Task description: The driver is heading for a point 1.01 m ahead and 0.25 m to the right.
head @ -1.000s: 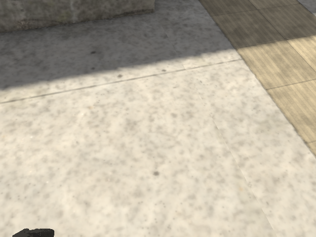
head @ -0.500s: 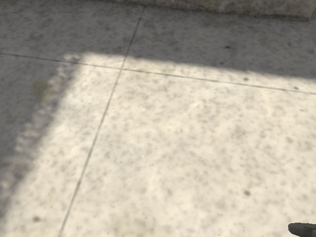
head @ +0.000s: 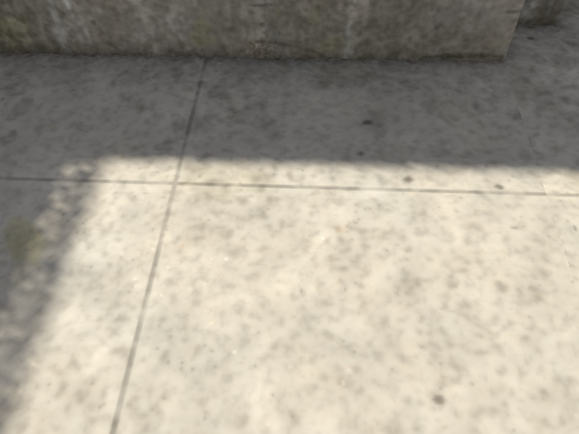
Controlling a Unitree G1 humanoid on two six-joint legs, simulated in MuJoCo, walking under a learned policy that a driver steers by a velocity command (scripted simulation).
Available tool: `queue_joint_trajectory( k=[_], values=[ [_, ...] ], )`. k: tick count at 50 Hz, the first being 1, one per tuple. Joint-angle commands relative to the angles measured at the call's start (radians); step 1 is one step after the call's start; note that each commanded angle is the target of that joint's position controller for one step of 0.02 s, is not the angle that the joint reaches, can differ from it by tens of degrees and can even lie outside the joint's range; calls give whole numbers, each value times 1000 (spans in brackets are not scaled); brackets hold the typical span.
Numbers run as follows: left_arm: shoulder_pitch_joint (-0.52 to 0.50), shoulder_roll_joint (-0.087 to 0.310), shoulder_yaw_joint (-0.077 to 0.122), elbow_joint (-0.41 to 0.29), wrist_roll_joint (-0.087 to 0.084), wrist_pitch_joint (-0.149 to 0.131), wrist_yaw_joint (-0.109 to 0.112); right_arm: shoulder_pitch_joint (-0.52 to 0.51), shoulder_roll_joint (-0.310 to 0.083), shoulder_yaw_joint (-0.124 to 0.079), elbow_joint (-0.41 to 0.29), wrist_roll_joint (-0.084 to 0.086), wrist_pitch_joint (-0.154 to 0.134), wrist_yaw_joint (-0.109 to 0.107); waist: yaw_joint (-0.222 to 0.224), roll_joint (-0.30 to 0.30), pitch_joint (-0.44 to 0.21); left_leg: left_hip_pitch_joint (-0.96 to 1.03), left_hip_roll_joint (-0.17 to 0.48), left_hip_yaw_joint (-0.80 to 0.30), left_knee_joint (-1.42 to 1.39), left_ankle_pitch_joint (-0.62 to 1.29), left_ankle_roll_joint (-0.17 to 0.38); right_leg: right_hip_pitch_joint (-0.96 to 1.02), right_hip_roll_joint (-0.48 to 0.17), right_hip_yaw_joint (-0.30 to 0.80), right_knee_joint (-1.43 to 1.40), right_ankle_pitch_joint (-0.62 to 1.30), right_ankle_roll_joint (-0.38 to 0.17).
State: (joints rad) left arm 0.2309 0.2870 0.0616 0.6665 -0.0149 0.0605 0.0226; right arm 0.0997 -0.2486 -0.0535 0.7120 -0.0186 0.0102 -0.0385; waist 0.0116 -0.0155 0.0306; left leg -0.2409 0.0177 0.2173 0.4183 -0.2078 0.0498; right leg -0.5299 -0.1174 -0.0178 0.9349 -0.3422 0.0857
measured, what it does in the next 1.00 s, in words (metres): walks ahead, turning right: right foot, then left foot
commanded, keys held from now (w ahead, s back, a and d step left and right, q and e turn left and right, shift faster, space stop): e+shift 0.16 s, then w+e+shift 0.40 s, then w+shift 0.02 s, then w+q+shift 0.42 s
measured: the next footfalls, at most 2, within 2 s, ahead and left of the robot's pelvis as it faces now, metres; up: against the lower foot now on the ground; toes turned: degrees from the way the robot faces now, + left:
right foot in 0.12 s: +0.05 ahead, -0.15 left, +0.00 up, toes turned -12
left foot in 0.58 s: +0.34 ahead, -0.01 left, +0.00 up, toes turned -36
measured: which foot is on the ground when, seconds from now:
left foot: down 0.00-0.12, up 0.14-0.56, down 0.58-0.98, up 1.00-1.00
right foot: up 0.00-0.10, down 0.12-0.58, up 0.60-0.96, down 0.98-1.00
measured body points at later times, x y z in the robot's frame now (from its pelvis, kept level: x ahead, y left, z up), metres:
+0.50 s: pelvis +0.14 -0.07 +0.00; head +0.15 -0.10 +0.45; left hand +0.31 +0.19 -0.08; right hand +0.22 -0.39 -0.09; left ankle +0.29 +0.04 -0.70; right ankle +0.01 -0.14 -0.74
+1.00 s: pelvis +0.45 -0.23 -0.02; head +0.49 -0.24 +0.43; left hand +0.80 -0.19 -0.06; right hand +0.21 -0.39 -0.14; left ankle +0.32 -0.01 -0.70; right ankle +0.48 -0.37 -0.74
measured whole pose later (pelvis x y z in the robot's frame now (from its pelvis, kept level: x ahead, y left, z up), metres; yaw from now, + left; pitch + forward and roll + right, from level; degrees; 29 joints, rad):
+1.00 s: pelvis +0.45 -0.23 -0.02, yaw -24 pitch +3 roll -1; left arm -0.05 0.25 -0.02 0.56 0.07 -0.09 -0.02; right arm 0.63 -0.25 -0.05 0.95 0.01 -0.07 0.02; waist -0.15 -0.01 0.01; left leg -0.05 -0.04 -0.15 0.73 -0.45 0.08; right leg -0.49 0.02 -0.01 0.60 -0.19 -0.03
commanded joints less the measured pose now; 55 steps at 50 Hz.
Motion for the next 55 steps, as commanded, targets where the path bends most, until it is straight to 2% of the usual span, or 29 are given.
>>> queue_joint_trajectory(
  k=[1, 5, 6, 7, 8, 9, 10, 12, 15, 19, 20, 22, 25, 28, 29, 30, 31, 32, 33, 37, 43, 45, 47, 48, 49, 50, 51, 52, 55],
  values=[
    [-53, 70, 19, -106, -2, -12, -21, -2, -181, -60, -55, 5, 1, 1, -39, 110, -79, 131, 326, -152, -124, 246, 182, 7, -2, -35, -92, -22, -23],
    [11, 83, 39, -115, -6, 0, -39, -15, -192, -73, -45, 45, 8, 16, 14, 116, -120, 160, 323, -69, 52, 334, 79, 175, 63, -99, -363, 83, -99],
    [64, 121, 58, -101, 0, 0, -26, 34, -165, -70, -22, 47, 7, 25, 29, 50, -124, 97, 266, -19, 180, 260, 12, 288, 89, -61, -470, 230, -141],
    [136, 254, 100, -105, 1, -5, -5, 19, -131, -61, -44, 17, 2, 29, 44, -173, -125, -164, 156, 49, 479, -8, -79, 484, -76, 218, -533, 632, -232],
    [121, 353, 112, -136, 31, -24, -8, -71, -96, -44, -130, -17, -7, 24, 27, -366, -160, -487, -13, -74, 717, -472, -149, 585, -263, 590, -535, 849, -443],
    [163, 273, 99, -127, 24, -53, -23, -108, -143, -57, -121, -9, -16, 30, 90, -166, -252, -545, 5, -249, 824, -451, -129, 641, -245, 561, -579, 493, -463],
    [178, 242, 88, -102, -3, -74, -26, -126, -144, -58, -130, 23, -32, 41, 75, -120, -208, -596, 26, -289, 791, -337, -84, 631, -192, 539, -635, 52, -407],
    [99, 200, 68, -114, -30, -82, -21, -128, -179, -73, -113, 29, -59, 43, 35, -78, -97, -611, 43, -305, 670, -173, -54, 527, -155, 540, -719, -331, -352],
    [91, 185, 54, -127, -2, -98, 1, -124, -163, -71, -88, 25, -101, 55, 14, -102, -63, -534, 4, -299, 513, 0, -66, 480, -90, 478, -747, -221, -328],
    [135, 201, 56, -110, -11, -106, 15, -168, -127, -54, -80, 32, -127, 64, 28, -136, -38, -423, -47, -295, 287, 77, -108, 411, -35, 432, -726, -121, -317],
    [165, 247, 71, -71, 48, -87, -21, -94, -108, -30, -41, -61, -58, 86, 45, -201, -55, -388, -45, -224, 336, 43, -127, 395, 32, 404, -717, -142, -297],
    [182, 215, 65, -71, 39, -75, -50, -151, -123, -29, -77, -39, -24, 90, 68, -185, 3, -363, -39, -220, 298, -3, -153, 323, 41, 443, -717, -174, -308],
    [144, 232, 70, -79, 35, -80, -51, -199, -148, -25, -119, -10, -37, 86, 63, -177, 31, -273, -29, -247, 199, -44, -142, 283, 15, 529, -701, -198, -309],
    [-3, 223, 66, -106, 35, -98, -43, 85, -202, -45, -59, 5, -67, 56, -111, -113, -21, 184, -21, -258, 110, -47, -87, 65, 43, 538, -552, -113, -259],
    [-20, 158, 44, -105, 36, -115, -45, 306, -276, -69, -9, -17, -80, 38, -216, 26, -127, 430, 73, -338, 82, -173, -66, -39, 140, 409, -257, -12, -228],
    [-18, 33, 10, -153, 17, -132, -42, 446, -402, -89, 11, -55, -84, 25, -227, 400, -230, 567, 325, -798, -152, -692, -19, -217, 290, 233, 124, -233, -187],
    [66, 39, -3, -131, 8, -130, -32, 332, -371, -83, -2, -53, -85, 35, -128, 370, -178, 453, 391, -1153, -285, -779, 40, -313, 266, 244, 302, -164, -193],
    [63, 83, 2, -92, 24, -122, -33, 239, -264, -59, -22, -45, -81, 44, -76, 171, -84, 367, 365, -1051, -242, -718, 70, -316, 206, 233, 358, -50, -200],
    [34, 110, 7, -75, 46, -122, -49, 222, -203, -46, -14, -36, -82, 49, -63, 87, -43, 301, 300, -883, -206, -590, 79, -291, 173, 205, 325, 16, -194],
    [-110, 97, -11, -104, 92, -117, -84, 348, -123, -12, 78, -1, -105, 56, -63, 170, 45, 225, 149, -647, -237, -226, 122, -265, 98, 103, 143, 78, -132],
    [-340, 41, -66, -192, 64, -134, -103, 392, -194, -36, 122, 7, -101, 45, -76, 155, 64, 62, 126, -538, -291, 241, 158, -15, 149, -28, -243, 152, -79],
    [-303, 59, -59, -177, 54, -136, -86, 391, -204, -36, 137, 19, -100, 50, -43, 149, 31, 13, 140, -508, -245, 471, 138, 193, 178, -33, -309, 212, -101],
    [-73, 117, -27, -96, 61, -137, -51, 372, -239, -42, 143, 29, -108, 54, 81, 94, -113, -11, 97, -440, 58, 779, 97, 524, 211, -28, -375, 199, -133],
    [81, 162, -4, -56, 72, -139, -27, 350, -242, -43, 134, 34, -115, 59, 165, 78, -195, -162, 53, -435, 298, 654, 76, 764, 128, 32, -370, 163, -152],
    [259, 242, 23, -36, 93, -143, -5, 336, -149, -24, 100, 30, -124, 58, 216, -62, -336, -312, -21, -383, 622, 137, 70, 957, -141, 315, -431, -226, -179],
    [240, 276, 27, -38, 103, -134, -2, 392, -68, -6, 55, 59, -110, 50, 137, -226, -419, -467, -68, -323, 887, -254, 66, 963, -370, 777, -637, -554, -229],
    [130, 209, 23, -43, 80, -125, 0, 339, -139, -17, 57, 38, -90, 46, 109, -150, -267, -551, -17, -309, 943, -148, 68, 812, -326, 791, -693, -574, -252],
    [74, 128, 5, -37, 71, -128, -3, 286, -141, -20, 59, 19, -77, 55, 82, -79, -136, -568, 29, -301, 923, -90, 65, 699, -273, 612, -679, -420, -247],
    [67, 60, -10, 21, 57, -155, -9, 252, -76, -11, 61, -8, -38, 84, 6, -83, 25, -525, 93, -299, 858, -67, 36, 473, -179, 297, -754, -84, -213]
  ],
)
